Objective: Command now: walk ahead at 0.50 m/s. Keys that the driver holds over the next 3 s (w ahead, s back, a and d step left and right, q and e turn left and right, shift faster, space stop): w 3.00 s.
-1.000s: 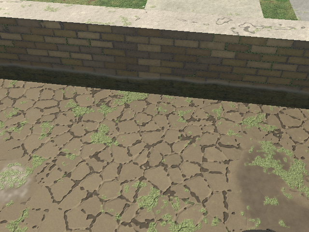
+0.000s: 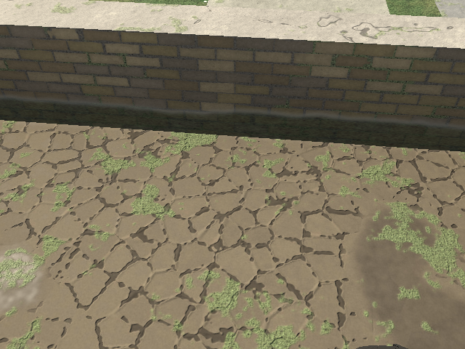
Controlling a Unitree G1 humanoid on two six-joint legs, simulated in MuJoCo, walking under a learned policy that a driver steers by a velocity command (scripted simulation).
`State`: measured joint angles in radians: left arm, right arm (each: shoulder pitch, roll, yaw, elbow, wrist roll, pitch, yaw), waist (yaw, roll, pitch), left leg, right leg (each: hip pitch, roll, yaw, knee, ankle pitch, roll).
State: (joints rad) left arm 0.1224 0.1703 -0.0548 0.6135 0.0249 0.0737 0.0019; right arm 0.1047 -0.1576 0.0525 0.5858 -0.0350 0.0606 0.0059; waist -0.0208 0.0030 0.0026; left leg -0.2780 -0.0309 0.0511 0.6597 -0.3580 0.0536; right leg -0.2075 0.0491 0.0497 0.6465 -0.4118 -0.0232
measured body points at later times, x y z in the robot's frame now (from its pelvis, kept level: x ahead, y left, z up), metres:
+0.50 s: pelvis +0.00 +0.01 +0.00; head -0.01 +0.01 +0.45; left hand +0.21 +0.20 -0.08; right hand +0.19 -0.19 -0.08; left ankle +0.00 +0.08 -0.72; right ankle -0.04 -0.11 -0.72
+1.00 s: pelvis +0.00 +0.01 +0.00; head -0.01 +0.01 +0.45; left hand +0.21 +0.20 -0.08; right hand +0.19 -0.19 -0.08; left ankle +0.00 +0.08 -0.72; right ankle -0.04 -0.11 -0.72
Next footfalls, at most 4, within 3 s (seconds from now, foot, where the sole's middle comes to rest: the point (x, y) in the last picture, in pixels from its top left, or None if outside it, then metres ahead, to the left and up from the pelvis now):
none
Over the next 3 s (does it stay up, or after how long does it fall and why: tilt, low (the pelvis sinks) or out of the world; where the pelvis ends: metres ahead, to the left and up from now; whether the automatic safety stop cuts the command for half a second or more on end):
stays up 0.00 0.01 0.00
